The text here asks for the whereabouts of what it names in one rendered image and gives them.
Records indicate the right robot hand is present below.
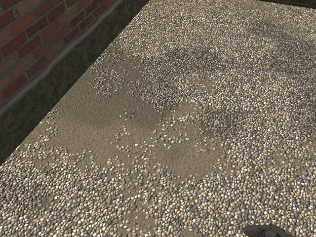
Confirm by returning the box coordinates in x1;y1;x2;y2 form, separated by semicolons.
243;223;297;237

